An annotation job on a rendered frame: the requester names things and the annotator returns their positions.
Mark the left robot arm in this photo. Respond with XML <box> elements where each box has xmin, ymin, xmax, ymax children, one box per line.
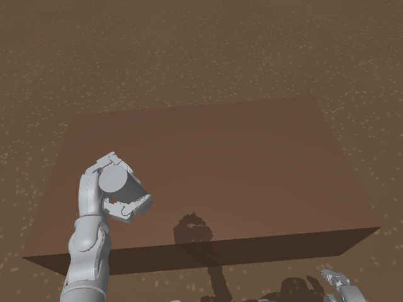
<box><xmin>59</xmin><ymin>215</ymin><xmax>111</xmax><ymax>302</ymax></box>

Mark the left robot hand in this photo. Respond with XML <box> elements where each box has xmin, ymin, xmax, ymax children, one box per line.
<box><xmin>78</xmin><ymin>152</ymin><xmax>152</xmax><ymax>224</ymax></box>

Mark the right robot hand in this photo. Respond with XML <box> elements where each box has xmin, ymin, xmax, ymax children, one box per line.
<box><xmin>321</xmin><ymin>269</ymin><xmax>367</xmax><ymax>302</ymax></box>

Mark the can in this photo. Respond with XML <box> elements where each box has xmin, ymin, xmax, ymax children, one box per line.
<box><xmin>99</xmin><ymin>165</ymin><xmax>152</xmax><ymax>214</ymax></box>

